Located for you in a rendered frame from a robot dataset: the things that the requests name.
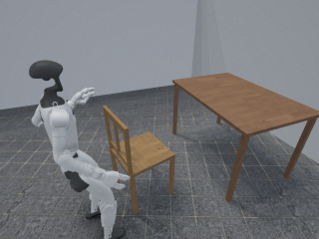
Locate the left robot forearm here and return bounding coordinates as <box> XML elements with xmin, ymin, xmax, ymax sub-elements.
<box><xmin>67</xmin><ymin>100</ymin><xmax>75</xmax><ymax>109</ymax></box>

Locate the table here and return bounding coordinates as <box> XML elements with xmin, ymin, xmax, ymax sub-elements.
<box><xmin>172</xmin><ymin>73</ymin><xmax>319</xmax><ymax>202</ymax></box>

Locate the right robot forearm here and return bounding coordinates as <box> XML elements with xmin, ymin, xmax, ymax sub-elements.
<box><xmin>58</xmin><ymin>153</ymin><xmax>106</xmax><ymax>181</ymax></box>

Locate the robot right upper arm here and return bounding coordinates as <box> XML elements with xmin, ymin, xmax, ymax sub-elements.
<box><xmin>49</xmin><ymin>108</ymin><xmax>72</xmax><ymax>166</ymax></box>

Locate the chair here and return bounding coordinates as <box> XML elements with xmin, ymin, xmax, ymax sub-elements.
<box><xmin>103</xmin><ymin>106</ymin><xmax>175</xmax><ymax>215</ymax></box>

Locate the left robot hand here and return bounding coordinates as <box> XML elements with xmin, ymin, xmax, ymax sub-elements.
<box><xmin>71</xmin><ymin>88</ymin><xmax>95</xmax><ymax>106</ymax></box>

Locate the left robot shin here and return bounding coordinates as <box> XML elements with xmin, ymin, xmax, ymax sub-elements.
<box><xmin>89</xmin><ymin>194</ymin><xmax>100</xmax><ymax>213</ymax></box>

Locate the robot left upper arm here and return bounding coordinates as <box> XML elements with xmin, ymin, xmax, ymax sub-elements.
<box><xmin>31</xmin><ymin>94</ymin><xmax>44</xmax><ymax>127</ymax></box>

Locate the robot left thigh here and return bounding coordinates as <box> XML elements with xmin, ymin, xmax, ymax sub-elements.
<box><xmin>77</xmin><ymin>149</ymin><xmax>99</xmax><ymax>167</ymax></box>

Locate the right robot hand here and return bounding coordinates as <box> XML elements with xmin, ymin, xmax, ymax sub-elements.
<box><xmin>102</xmin><ymin>170</ymin><xmax>131</xmax><ymax>190</ymax></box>

